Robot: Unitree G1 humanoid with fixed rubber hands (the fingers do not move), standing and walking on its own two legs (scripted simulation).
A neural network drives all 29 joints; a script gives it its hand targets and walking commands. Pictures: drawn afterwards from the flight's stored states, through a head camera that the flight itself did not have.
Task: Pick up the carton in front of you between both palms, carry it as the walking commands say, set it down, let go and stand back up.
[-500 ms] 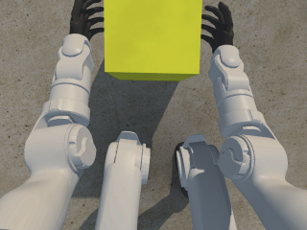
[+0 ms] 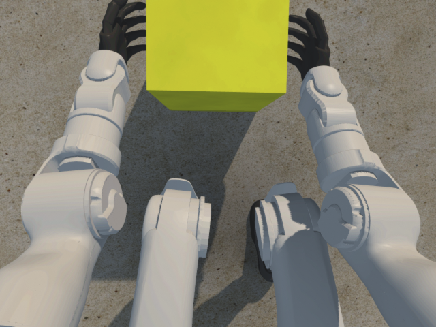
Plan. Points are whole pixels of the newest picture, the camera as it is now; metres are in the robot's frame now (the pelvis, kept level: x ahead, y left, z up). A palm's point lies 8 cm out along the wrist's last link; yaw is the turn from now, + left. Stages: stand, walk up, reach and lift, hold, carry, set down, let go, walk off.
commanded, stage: set down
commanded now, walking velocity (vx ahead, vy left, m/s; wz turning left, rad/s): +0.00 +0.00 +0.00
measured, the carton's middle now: (215, 51) +0.56 +0.04 -0.25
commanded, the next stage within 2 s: let go in 1.36 s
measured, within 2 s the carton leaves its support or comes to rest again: neither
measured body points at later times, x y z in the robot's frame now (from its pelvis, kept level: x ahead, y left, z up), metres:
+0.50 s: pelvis -0.01 +0.00 +0.01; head +0.33 +0.04 +0.30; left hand +0.51 +0.24 -0.14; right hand +0.51 -0.14 -0.14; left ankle +0.10 +0.11 -0.34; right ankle +0.11 -0.11 -0.34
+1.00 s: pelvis +0.00 +0.00 +0.14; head +0.31 +0.03 +0.46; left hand +0.50 +0.25 +0.02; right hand +0.50 -0.15 +0.02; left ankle +0.10 +0.11 -0.34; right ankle +0.10 -0.11 -0.34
